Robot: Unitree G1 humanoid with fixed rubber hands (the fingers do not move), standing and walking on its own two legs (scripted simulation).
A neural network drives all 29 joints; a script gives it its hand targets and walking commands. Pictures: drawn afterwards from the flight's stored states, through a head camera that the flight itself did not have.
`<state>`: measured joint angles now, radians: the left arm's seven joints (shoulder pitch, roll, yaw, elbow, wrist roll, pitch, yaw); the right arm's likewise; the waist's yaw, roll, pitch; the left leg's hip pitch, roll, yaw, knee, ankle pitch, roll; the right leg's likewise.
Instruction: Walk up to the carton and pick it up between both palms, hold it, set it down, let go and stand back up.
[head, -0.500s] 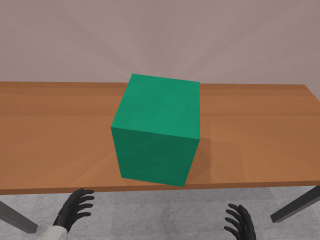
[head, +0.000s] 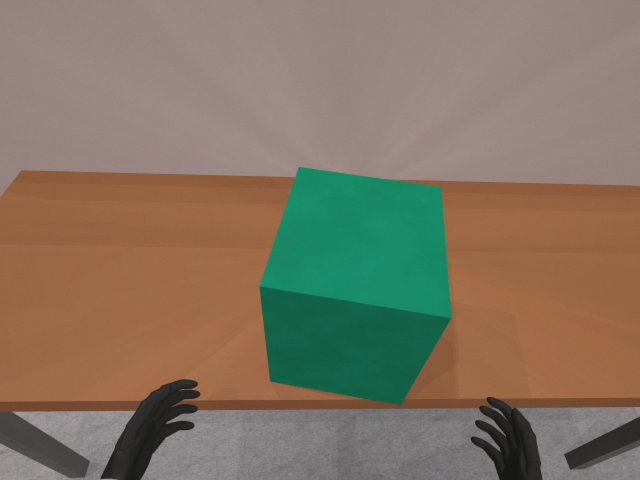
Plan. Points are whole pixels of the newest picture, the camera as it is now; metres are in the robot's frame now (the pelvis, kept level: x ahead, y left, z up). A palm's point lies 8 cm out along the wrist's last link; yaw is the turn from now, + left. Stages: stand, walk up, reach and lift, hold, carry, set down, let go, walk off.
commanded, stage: reach and lift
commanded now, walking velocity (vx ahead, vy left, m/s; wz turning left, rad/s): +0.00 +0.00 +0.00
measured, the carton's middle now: (351, 289) +0.36 -0.02 +0.01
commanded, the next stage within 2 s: none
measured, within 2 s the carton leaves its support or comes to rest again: neither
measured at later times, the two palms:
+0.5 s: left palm (153, 369) +0.23 +0.22 +0.04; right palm (531, 434) +0.16 -0.20 +0.03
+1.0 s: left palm (159, 303) +0.28 +0.22 +0.09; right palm (541, 348) +0.24 -0.22 +0.08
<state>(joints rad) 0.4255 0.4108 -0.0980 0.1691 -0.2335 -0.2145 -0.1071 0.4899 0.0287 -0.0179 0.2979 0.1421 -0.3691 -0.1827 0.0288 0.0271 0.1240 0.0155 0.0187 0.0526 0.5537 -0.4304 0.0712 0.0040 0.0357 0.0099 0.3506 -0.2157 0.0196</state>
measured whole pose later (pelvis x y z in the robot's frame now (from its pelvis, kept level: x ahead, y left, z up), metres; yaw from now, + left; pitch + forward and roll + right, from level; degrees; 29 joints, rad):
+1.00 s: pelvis -0.02 -0.01 +0.01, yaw +0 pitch -6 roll -3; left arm -0.15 0.38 0.05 0.06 -0.24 0.44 -0.07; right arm 0.01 -0.16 -0.05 0.06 0.27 0.26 -0.22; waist -0.01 -0.01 0.09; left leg 0.00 -0.01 0.04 0.44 -0.34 0.07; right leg -0.03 0.02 0.04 0.29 -0.16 0.04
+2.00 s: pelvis -0.04 -0.03 +0.01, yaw +2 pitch +4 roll -2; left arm -0.81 0.47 0.04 0.60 -0.28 0.47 -0.08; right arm -0.59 -0.13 -0.14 0.37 0.23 0.36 -0.28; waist -0.11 -0.01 0.00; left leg -0.24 -0.01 0.01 0.45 -0.27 0.05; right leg -0.26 0.01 0.00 0.31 -0.11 0.03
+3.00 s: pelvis -0.05 -0.03 -0.02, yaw +2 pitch +15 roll -4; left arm -0.92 0.27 -0.02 1.33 -0.20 -0.19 -0.05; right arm -0.71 0.05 -0.24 1.09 0.02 -0.20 -0.24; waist -0.15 0.03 -0.18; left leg -0.65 0.00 -0.01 0.74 -0.36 0.05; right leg -0.65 0.02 -0.04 0.57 -0.18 0.02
